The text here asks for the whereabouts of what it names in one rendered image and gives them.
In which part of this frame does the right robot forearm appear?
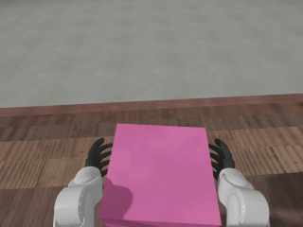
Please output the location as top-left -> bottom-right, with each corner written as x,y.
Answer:
217,167 -> 270,227

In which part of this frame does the right robot hand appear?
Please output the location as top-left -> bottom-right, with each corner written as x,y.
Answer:
208,138 -> 235,181

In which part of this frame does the left robot forearm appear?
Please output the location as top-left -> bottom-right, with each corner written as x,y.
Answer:
53,166 -> 103,227

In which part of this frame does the left robot hand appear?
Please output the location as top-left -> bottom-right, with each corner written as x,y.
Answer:
84,137 -> 113,178

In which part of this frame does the carton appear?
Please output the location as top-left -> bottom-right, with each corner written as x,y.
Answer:
98,123 -> 222,227

